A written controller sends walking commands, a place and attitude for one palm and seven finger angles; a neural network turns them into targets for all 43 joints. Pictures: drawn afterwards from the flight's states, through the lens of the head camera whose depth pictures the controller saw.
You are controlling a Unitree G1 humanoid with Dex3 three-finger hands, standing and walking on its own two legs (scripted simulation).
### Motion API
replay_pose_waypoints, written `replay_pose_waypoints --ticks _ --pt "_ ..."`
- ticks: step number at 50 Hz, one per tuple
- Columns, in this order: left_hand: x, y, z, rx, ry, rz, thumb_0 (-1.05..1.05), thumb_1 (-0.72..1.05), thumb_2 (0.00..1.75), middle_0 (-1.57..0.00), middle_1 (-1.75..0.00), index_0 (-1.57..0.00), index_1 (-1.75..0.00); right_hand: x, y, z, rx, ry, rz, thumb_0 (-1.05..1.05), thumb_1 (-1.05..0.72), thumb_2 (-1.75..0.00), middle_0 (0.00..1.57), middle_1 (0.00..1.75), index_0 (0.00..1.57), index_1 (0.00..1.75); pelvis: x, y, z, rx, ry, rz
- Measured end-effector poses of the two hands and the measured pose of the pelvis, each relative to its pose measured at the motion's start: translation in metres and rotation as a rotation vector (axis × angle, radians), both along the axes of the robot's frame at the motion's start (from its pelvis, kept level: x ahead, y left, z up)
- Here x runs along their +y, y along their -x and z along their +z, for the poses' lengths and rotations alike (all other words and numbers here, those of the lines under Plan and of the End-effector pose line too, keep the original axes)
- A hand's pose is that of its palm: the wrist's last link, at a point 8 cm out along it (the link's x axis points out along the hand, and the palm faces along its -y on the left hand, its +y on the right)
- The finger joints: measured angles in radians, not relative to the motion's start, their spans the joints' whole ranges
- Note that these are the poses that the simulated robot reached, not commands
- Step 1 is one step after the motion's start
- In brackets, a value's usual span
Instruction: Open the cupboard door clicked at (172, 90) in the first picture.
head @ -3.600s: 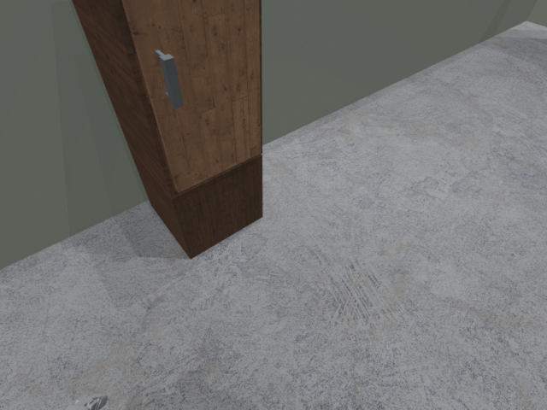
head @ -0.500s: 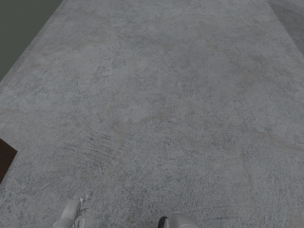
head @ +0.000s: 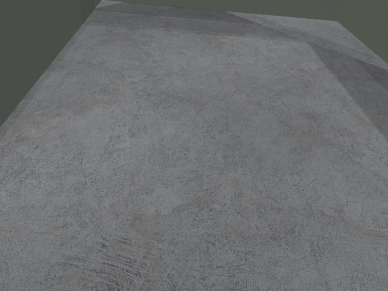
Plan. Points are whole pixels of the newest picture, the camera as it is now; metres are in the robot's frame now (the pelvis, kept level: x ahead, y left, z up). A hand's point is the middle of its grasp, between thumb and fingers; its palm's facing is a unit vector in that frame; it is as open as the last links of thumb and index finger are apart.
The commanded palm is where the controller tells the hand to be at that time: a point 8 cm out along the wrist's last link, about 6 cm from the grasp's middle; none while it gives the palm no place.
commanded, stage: walk to a spot facing it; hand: left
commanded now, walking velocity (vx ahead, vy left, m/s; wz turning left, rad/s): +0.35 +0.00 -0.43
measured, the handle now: out of the picture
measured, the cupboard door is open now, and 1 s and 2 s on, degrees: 0 0 0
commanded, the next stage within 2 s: turn to face it in 0.26 s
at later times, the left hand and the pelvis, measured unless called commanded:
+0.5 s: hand (164, 220) +0.34 +0.09 -0.17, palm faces -0.15 -0.97 -0.21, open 7.4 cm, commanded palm none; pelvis +0.22 -0.07 -0.01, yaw -8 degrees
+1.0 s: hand (140, 206) +0.38 +0.17 -0.17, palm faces +0.16 -0.96 -0.22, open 7.4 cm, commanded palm none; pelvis +0.32 -0.04 +0.00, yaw +7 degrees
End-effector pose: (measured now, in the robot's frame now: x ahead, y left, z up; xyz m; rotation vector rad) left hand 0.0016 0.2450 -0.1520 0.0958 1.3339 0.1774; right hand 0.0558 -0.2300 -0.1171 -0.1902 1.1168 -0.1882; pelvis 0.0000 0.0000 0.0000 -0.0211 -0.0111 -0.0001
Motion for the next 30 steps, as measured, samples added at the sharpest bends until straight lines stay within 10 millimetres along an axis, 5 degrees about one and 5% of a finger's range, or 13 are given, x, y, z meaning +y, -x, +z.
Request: replay_pose_waypoints --ticks 9,14,18,21,30 --pt "-0.020 -0.114 0.009 -0.003 0.033 -0.092 0.01 0.92 0.90 -0.20 -0.30 -0.20 -0.30 0.000 0.036 -0.001 0.282 -0.027 -0.156 0.00 -0.93 -0.89 0.20 0.30 0.20 0.30 -0.004 -0.075 0.009 0.020 -0.007 -0.076" --pt "-0.045 -0.206 0.006 -0.031 0.015 -0.201 0.01 0.92 0.90 -0.19 -0.30 -0.20 -0.30 0.003 0.047 -0.012 0.418 -0.092 -0.261 0.01 -0.92 -0.89 0.20 0.30 0.20 0.30 -0.024 -0.123 -0.001 0.022 -0.015 -0.124" --pt "-0.072 -0.284 -0.004 -0.132 -0.017 -0.266 0.01 0.92 0.90 -0.20 -0.30 -0.20 -0.30 -0.005 0.037 -0.033 0.510 -0.151 -0.318 0.01 -0.91 -0.89 0.20 0.30 0.20 0.30 -0.051 -0.166 -0.022 0.016 -0.025 -0.151" --pt "-0.086 -0.317 -0.001 -0.181 -0.032 -0.261 0.01 0.91 0.90 -0.20 -0.30 -0.20 -0.30 -0.022 0.000 -0.042 0.494 -0.154 -0.320 0.01 -0.91 -0.89 0.20 0.30 0.20 0.30 -0.063 -0.188 -0.023 0.001 -0.018 -0.159" --pt "-0.098 -0.363 0.021 -0.198 -0.044 -0.207 -0.01 0.94 0.90 -0.20 -0.30 -0.21 -0.30 -0.063 -0.176 -0.029 0.193 -0.084 -0.195 0.01 -0.93 -0.89 0.20 0.30 0.20 0.30 -0.069 -0.246 -0.001 0.006 -0.002 -0.099"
